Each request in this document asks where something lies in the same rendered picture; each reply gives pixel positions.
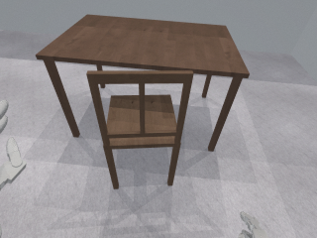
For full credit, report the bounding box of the chair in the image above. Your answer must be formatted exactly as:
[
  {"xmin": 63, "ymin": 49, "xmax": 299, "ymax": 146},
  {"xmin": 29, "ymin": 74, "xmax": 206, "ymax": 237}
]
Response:
[{"xmin": 86, "ymin": 70, "xmax": 194, "ymax": 189}]

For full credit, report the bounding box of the robot left hand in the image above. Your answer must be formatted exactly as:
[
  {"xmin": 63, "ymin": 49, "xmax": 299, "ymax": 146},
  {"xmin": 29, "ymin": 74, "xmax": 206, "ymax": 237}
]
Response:
[{"xmin": 0, "ymin": 99, "xmax": 27, "ymax": 190}]

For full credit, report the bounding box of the table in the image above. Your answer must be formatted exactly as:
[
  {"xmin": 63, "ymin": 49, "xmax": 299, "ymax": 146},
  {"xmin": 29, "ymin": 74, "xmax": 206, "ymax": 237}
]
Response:
[{"xmin": 35, "ymin": 14, "xmax": 250, "ymax": 152}]

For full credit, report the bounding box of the robot right hand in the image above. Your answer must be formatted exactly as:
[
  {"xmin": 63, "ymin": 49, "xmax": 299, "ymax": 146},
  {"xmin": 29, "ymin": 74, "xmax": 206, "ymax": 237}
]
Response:
[{"xmin": 238, "ymin": 211, "xmax": 268, "ymax": 238}]

